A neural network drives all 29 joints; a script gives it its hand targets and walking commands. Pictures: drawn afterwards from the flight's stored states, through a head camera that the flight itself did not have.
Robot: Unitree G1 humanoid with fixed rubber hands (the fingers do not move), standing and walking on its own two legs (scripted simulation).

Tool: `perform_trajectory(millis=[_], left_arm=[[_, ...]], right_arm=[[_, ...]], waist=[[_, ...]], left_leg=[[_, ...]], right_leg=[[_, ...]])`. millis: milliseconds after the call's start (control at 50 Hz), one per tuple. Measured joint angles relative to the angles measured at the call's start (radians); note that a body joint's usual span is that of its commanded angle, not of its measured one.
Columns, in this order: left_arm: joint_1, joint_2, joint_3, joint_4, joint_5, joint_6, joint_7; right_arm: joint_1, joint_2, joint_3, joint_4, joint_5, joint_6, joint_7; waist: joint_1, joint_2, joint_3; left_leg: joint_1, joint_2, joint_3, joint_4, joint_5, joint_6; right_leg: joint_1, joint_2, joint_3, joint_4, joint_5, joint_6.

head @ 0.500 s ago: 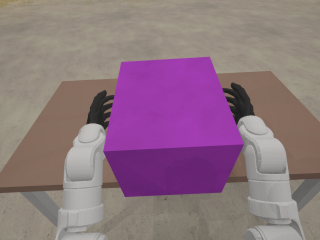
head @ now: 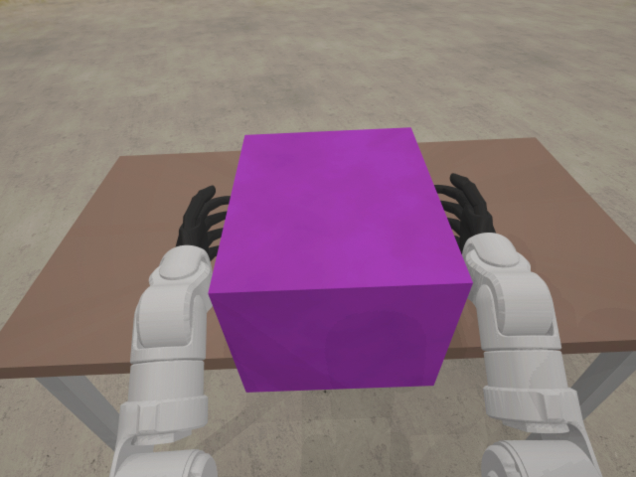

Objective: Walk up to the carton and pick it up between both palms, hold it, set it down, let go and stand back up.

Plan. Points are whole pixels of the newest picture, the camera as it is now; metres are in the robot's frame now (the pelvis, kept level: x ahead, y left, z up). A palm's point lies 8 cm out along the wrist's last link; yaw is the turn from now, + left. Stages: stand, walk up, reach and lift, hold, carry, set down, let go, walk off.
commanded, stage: hold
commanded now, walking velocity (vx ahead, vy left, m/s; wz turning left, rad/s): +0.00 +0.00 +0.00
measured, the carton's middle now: (333, 252) +0.39 +0.00 +0.12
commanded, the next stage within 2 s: none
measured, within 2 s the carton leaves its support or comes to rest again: neither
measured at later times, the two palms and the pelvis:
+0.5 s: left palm (190, 248) +0.35 +0.17 +0.17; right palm (469, 237) +0.35 -0.15 +0.17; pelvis +0.01 +0.01 +0.00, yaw +0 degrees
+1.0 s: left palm (194, 254) +0.34 +0.16 +0.18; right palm (483, 243) +0.34 -0.16 +0.18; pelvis +0.00 +0.00 +0.00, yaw +0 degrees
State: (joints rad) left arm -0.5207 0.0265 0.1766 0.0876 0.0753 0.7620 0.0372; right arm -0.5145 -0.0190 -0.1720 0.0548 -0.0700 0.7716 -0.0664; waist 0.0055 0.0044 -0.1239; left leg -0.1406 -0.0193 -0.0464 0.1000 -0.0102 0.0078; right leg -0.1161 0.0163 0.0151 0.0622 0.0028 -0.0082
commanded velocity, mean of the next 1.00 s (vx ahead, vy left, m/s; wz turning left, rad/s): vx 0.00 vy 0.00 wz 0.00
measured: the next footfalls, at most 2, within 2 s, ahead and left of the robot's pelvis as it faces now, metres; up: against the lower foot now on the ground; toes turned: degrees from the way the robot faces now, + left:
none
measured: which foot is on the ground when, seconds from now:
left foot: down 0.00-1.00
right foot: down 0.00-1.00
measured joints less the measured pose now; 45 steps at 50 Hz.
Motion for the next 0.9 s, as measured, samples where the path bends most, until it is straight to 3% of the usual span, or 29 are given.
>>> perform_trajectory(millis=[120,320,480,660,780,900], left_arm=[[0.027,0.015,-0.028,-0.06,-0.032,-0.017,0.017],[0.024,0.017,-0.018,0.008,-0.014,-0.021,0.015],[0.051,0.015,-0.044,-0.102,-0.045,-0.01,0.038],[0.05,0.0,-0.029,-0.098,-0.022,0.025,0.034],[0.079,0.0,-0.045,-0.15,-0.017,0.044,0.036],[0.059,-0.012,-0.027,-0.119,-0.013,0.057,0.028]], right_arm=[[0.024,-0.011,0.022,-0.084,0.035,0.011,-0.036],[0.005,0.005,0.008,0.024,0.023,-0.021,-0.013],[0.058,-0.008,0.025,-0.114,0.054,-0.007,-0.038],[0.038,-0.003,0.01,-0.081,0.036,0.016,-0.007],[0.068,-0.009,0.024,-0.127,0.04,0.028,-0.006],[0.065,-0.006,0.017,-0.105,0.029,0.036,-0.001]], waist=[[0.008,-0.004,-0.007],[-0.005,-0.005,-0.01],[0.003,0.002,-0.002],[-0.003,-0.003,0.006],[0.001,-0.003,0.006],[0.002,0.001,0.0]], left_leg=[[-0.02,-0.002,0.002,-0.002,0.005,0.001],[-0.028,-0.006,0.001,0.014,-0.007,0.006],[-0.025,-0.01,0.005,0.011,-0.01,0.01],[0.013,-0.008,0.004,0.007,-0.015,0.008],[0.021,-0.002,0.008,0.002,-0.012,0.003],[0.026,0.001,0.005,-0.006,-0.002,0.0]], right_leg=[[-0.027,-0.002,0.002,0.013,-0.003,0.002],[-0.029,-0.006,0.0,0.019,-0.012,0.006],[-0.027,-0.01,0.005,0.017,-0.014,0.011],[0.012,-0.007,0.005,0.01,-0.018,0.007],[0.023,-0.002,0.01,-0.004,-0.008,0.004],[0.024,0.001,0.006,-0.002,-0.005,0.0]])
